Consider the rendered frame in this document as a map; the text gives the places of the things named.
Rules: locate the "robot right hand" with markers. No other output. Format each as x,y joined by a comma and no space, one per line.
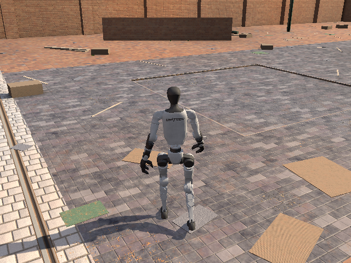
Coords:
200,150

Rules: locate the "humanoid robot torso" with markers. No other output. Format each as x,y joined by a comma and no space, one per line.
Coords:
175,132

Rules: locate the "robot left hand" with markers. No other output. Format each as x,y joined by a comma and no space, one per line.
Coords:
143,166

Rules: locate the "left robot foot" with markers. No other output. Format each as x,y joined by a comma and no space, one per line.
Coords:
164,214

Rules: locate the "robot right forearm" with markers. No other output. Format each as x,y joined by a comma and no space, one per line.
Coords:
200,140

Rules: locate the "robot left upper arm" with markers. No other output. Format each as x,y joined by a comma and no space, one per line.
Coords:
154,125

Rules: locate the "robot right upper arm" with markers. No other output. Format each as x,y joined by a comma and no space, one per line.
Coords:
194,123

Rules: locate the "robot left forearm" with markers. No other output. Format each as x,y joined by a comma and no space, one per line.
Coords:
147,150

